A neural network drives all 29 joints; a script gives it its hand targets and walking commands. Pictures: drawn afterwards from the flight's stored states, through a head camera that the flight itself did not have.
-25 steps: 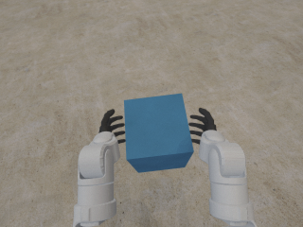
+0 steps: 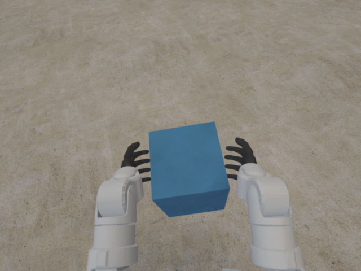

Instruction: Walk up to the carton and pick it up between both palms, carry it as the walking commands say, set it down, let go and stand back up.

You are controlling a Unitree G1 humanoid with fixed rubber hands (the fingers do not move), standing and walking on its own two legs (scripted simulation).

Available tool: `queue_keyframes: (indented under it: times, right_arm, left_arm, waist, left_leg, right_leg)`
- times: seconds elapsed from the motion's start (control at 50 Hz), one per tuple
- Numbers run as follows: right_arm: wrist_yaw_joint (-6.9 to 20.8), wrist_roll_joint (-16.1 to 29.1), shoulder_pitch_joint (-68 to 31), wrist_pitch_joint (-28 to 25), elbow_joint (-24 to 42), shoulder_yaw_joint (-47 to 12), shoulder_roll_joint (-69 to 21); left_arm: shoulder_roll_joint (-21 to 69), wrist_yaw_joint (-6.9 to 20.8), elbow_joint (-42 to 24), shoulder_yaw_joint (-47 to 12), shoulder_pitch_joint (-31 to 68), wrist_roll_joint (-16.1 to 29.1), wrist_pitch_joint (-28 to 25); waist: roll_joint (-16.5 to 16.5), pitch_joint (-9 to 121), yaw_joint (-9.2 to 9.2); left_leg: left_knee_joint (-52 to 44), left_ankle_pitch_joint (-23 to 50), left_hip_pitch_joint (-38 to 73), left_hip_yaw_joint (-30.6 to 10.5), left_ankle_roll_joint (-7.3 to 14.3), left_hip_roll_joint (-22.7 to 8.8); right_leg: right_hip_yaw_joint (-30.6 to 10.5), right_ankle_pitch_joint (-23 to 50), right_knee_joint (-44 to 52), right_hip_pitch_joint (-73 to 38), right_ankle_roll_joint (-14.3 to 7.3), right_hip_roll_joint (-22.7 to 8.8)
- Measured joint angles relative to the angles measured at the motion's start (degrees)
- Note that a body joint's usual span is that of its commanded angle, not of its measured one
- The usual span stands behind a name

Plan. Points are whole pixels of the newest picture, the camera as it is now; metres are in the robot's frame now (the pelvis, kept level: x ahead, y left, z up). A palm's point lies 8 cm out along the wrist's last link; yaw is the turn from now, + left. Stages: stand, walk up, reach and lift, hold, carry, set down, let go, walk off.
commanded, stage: carry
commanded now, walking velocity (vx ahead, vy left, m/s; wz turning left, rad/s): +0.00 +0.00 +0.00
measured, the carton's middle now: (189, 174) +0.36 +0.00 -0.04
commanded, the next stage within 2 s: none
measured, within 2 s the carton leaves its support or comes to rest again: neither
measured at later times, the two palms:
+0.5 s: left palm (122, 137) +0.37 +0.14 +0.11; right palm (236, 129) +0.37 -0.11 +0.12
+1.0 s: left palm (120, 161) +0.34 +0.15 +0.07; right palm (229, 153) +0.34 -0.09 +0.08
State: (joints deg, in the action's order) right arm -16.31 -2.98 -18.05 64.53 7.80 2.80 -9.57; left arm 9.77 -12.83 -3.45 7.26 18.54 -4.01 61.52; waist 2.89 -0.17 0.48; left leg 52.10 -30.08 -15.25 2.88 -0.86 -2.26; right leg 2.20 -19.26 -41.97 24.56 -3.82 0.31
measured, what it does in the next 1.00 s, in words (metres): steps on the spot: left foot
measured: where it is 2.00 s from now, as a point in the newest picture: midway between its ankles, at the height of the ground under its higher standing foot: outside the picture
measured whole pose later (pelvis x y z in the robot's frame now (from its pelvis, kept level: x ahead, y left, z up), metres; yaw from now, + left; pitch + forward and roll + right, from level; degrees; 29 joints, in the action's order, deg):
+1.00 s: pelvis +0.04 +0.03 +0.01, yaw +0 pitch +3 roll -1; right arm -15.3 -3.1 -18.1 58.8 -0.2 3.8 -9.6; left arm 9.7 -14.2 1.1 6.2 18.4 -6.0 58.0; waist -1.0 2.5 0.5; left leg 34.1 -22.4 -14.7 2.6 1.4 0.1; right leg 2.2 -17.6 -37.5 20.0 -3.0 1.2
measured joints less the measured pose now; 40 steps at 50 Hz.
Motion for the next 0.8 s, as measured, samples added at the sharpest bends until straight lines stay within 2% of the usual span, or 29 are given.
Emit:
queue_keyframes:
  times: [0.08, 0.16, 0.22, 0.28, 0.38, 0.46, 0.54, 0.62, 0.8]
  right_arm:
    - [0.0, -0.1, 0.0, -1.4, -0.9, 0.0, 0.0]
    - [0.0, -0.1, -0.2, -2.8, 0.0, 0.0, -0.1]
    - [0.0, -0.1, -0.1, -2.8, 1.0, 0.0, -0.1]
    - [0.1, -0.1, -0.1, -1.6, 1.2, 0.0, -0.1]
    - [0.3, -0.1, -0.1, 0.2, 1.2, 0.0, -0.1]
    - [0.3, -0.1, -0.1, -0.1, -0.4, 0.1, -0.1]
    - [0.3, -0.1, -0.1, -1.3, -4.2, 0.4, -0.1]
    - [0.3, -0.1, 0.0, -1.9, -6.2, 0.6, 0.0]
    - [0.4, -0.1, 0.0, -4.4, -7.1, 0.7, 0.0]
  left_arm:
    - [0.0, 0.1, 1.0, 0.0, 0.0, -0.3, -1.4]
    - [0.1, 0.1, -1.7, -0.2, 0.1, 0.0, -1.2]
    - [0.0, -0.2, -4.5, -0.9, 0.1, 0.1, 0.2]
    - [0.0, -0.8, -5.7, -1.1, 0.1, 0.3, 1.9]
    - [0.0, -1.1, -5.4, -1.1, -0.1, 0.3, 3.1]
    - [0.0, -1.1, -2.2, -1.1, 0.0, -0.6, 1.4]
    - [0.0, -1.3, 1.7, -1.1, -0.1, -1.5, 0.2]
    - [-0.1, -1.4, 2.9, -1.1, -0.2, -1.7, 0.2]
    - [-0.1, -1.4, 4.1, -1.1, -0.2, -1.8, -2.4]
  waist:
    - [-3.1, -0.5, 0.04]
    - [-5.5, -0.6, 0.05]
    - [-5.2, 0.3, 0.01]
    - [-5.5, 2.2, 0.01]
    - [-3.4, 5.3, 0.01]
    - [-2.9, 8.6, 0.03]
    - [-3.8, 10.2, 0.02]
    - [-4.5, 9.2, 0.02]
    - [-4.0, 4.4, 0.02]
  left_leg:
    - [-4.1, 0.0, -0.5, -0.1, 0.0, 0.9]
    - [-13.2, 1.1, -0.5, -0.1, 0.0, 0.9]
    - [-18.7, 9.0, -0.4, -0.3, 0.0, 0.9]
    - [-18.5, 8.5, -0.3, -0.2, 0.0, 1.2]
    - [-16.6, 9.8, -0.3, -0.2, 0.0, 1.2]
    - [-18.4, 9.6, 0.5, -0.3, 0.0, 1.7]
    - [-18.5, 9.5, 0.6, -0.3, 0.0, 1.9]
    - [-18.5, 9.4, 0.5, -0.3, 0.1, 1.9]
    - [-18.4, 7.9, 0.5, -0.3, 0.6, 1.9]
  right_leg:
    - [0.0, -0.2, 3.7, -2.5, -0.5, 0.4]
    - [0.1, -0.3, 4.5, -3.2, -0.8, 1.3]
    - [0.0, -1.0, 4.5, -3.4, -0.6, 2.5]
    - [0.0, -0.4, 4.5, -3.5, -0.1, 2.1]
    - [0.0, 2.1, 4.5, -4.3, 0.5, 2.0]
    - [0.0, 2.1, 4.5, -4.3, 0.4, 1.5]
    - [0.0, 2.2, 4.5, -4.3, 0.4, 1.4]
    - [0.0, 2.4, 4.5, -4.3, 0.4, 1.3]
    - [0.0, 2.0, 4.5, -4.3, 0.5, 1.4]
